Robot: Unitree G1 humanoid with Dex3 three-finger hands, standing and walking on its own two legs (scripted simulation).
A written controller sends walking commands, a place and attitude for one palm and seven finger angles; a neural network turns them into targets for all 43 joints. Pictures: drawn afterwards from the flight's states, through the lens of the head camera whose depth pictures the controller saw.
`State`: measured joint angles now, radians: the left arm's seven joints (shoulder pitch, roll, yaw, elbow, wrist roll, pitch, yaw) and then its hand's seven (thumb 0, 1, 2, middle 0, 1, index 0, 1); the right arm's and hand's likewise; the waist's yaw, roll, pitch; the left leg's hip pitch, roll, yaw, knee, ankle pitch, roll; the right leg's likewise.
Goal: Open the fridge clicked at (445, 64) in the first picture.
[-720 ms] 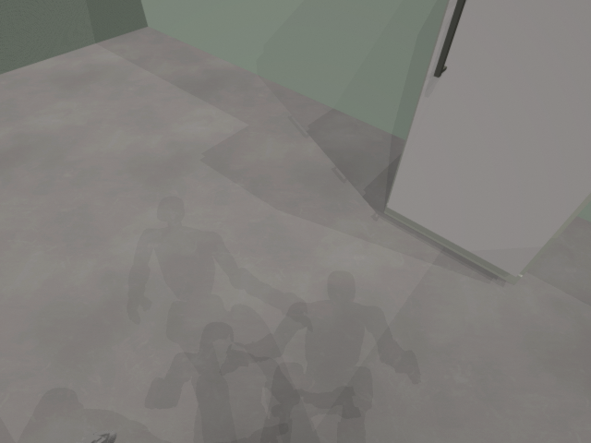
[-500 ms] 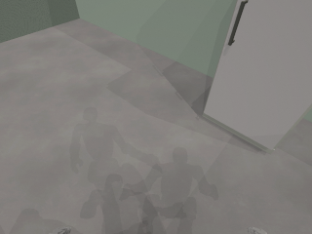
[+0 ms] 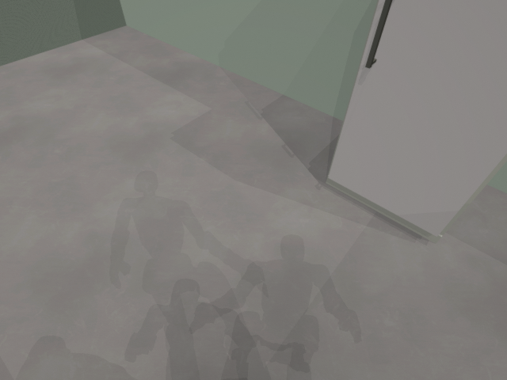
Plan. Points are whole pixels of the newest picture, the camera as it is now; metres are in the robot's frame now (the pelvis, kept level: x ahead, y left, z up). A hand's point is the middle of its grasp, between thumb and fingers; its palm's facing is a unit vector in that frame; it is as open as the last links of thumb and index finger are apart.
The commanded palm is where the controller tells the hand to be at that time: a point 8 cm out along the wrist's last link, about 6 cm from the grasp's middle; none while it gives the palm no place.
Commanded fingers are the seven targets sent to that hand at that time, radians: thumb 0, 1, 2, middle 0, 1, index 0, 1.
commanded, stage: stand and wait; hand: left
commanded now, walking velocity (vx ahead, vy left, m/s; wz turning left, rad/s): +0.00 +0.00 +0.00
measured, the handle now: (380, 32) +1.16 -0.36 +0.08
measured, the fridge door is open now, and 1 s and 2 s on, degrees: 0 0 0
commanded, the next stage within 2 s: look at it before walking up in 0.14 s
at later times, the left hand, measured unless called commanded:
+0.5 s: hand out of the picture +0.07 +0.24 -0.16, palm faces -0.02 -0.95 -0.32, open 7.4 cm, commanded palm none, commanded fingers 0.00 0.90 0.90 -0.20 -0.30 -0.20 -0.30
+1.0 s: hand out of the picture +0.06 +0.22 -0.17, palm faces +0.00 -0.96 -0.28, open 7.4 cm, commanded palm none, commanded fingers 0.00 0.90 0.90 -0.20 -0.30 -0.20 -0.30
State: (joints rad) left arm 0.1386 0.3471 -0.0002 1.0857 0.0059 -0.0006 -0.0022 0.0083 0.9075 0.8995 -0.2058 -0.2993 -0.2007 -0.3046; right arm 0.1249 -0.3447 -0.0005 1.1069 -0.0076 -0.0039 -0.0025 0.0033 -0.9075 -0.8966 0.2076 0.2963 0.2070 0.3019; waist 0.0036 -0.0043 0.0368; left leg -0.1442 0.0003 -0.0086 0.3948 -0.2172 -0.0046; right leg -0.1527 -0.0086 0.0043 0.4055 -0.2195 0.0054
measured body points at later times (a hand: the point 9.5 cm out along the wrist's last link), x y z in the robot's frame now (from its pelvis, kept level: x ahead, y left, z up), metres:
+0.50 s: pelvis +0.00 +0.00 +0.00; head +0.00 +0.00 +0.45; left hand +0.07 +0.29 -0.13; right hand +0.08 -0.30 -0.13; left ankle +0.00 +0.12 -0.74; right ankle +0.00 -0.12 -0.74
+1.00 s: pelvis +0.02 +0.00 +0.00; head +0.01 +0.00 +0.45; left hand +0.06 +0.27 -0.15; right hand +0.08 -0.28 -0.14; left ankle +0.00 +0.12 -0.74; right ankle +0.00 -0.12 -0.74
